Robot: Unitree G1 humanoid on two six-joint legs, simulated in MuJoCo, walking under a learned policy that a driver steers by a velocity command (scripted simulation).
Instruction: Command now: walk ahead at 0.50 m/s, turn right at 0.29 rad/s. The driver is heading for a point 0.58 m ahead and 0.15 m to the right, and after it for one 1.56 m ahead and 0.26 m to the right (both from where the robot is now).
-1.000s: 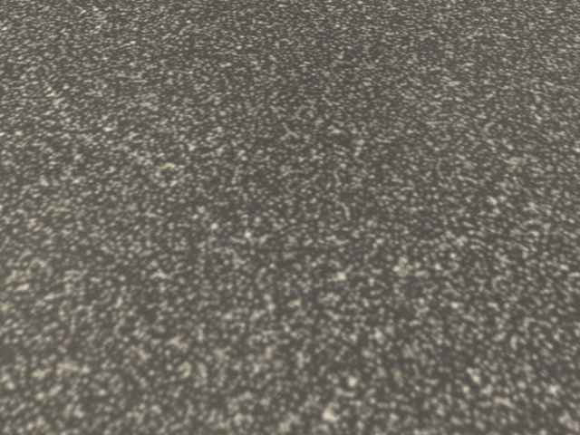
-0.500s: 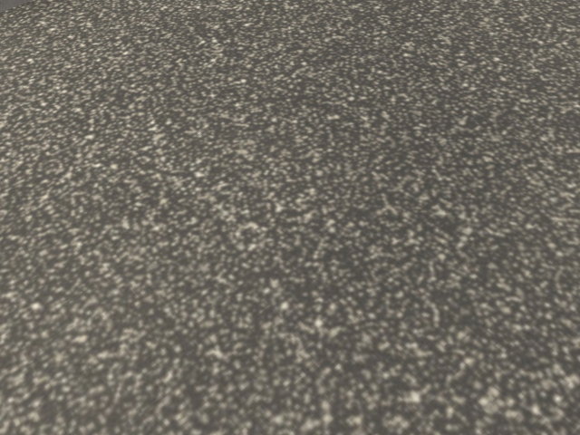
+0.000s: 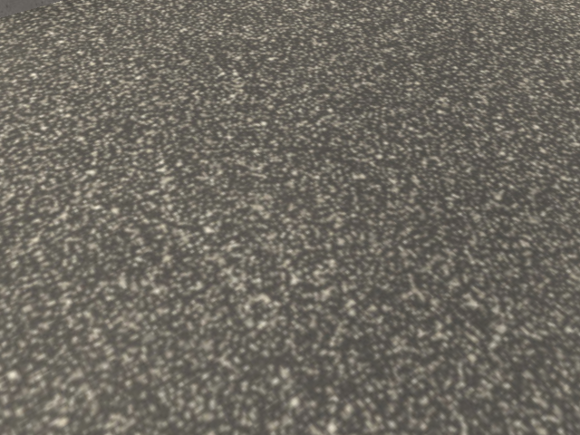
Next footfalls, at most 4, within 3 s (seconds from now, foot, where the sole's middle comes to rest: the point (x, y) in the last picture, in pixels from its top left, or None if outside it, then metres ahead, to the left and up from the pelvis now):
0.38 right None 0.34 -0.13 -0.78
0.94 left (337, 357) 0.69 -0.09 -0.78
1.46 right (424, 282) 0.92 -0.34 -0.78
1.96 left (335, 211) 1.16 -0.10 -0.78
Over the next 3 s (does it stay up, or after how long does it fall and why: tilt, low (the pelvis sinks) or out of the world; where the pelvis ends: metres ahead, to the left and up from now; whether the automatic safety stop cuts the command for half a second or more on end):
stays up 1.48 -0.21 0.00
